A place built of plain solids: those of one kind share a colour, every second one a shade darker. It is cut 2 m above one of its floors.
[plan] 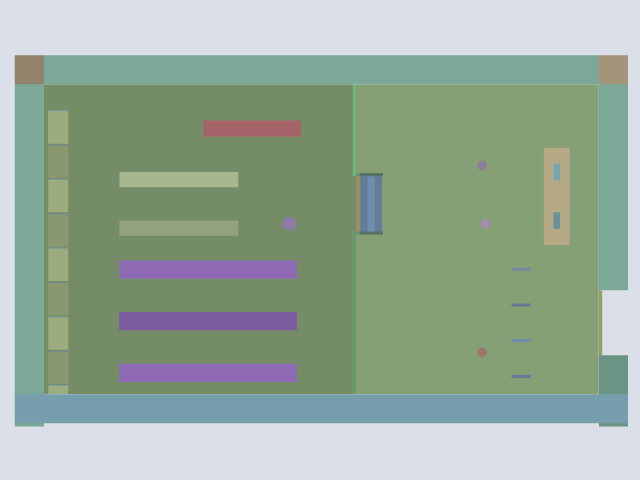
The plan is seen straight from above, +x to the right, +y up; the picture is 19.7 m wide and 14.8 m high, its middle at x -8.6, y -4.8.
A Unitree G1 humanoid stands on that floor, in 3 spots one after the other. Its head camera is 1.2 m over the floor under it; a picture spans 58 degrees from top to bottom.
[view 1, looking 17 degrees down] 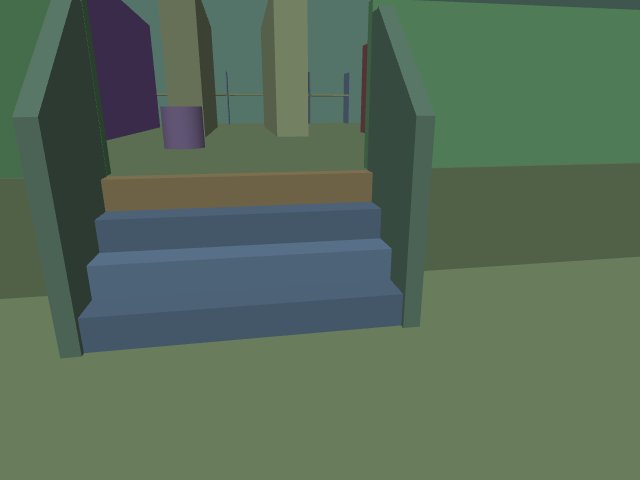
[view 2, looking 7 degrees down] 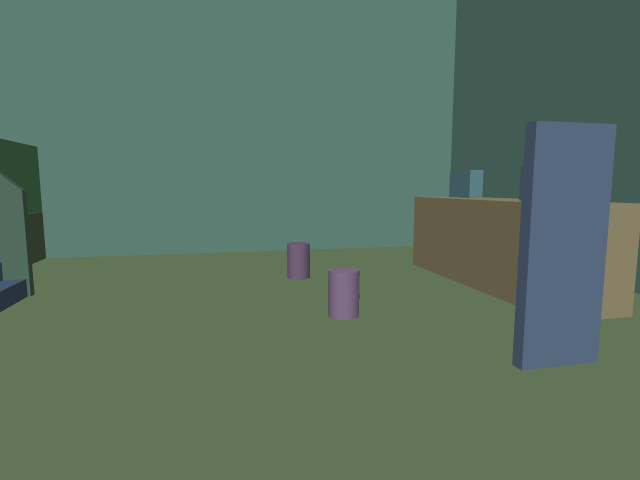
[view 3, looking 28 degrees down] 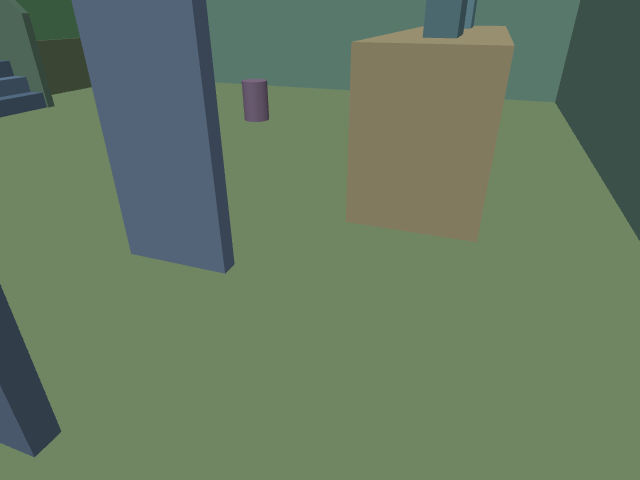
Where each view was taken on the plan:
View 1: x -4.56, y -3.69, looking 170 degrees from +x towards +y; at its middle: step_t1a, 2.73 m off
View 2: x -4.60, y -8.10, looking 77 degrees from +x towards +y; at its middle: wall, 8.38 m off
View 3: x -1.00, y -7.35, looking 110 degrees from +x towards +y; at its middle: floor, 2.56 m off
